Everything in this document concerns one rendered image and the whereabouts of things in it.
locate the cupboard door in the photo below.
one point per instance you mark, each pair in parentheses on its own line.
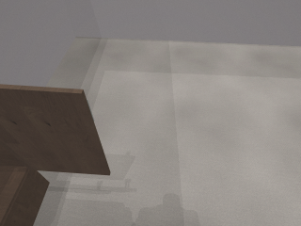
(50,129)

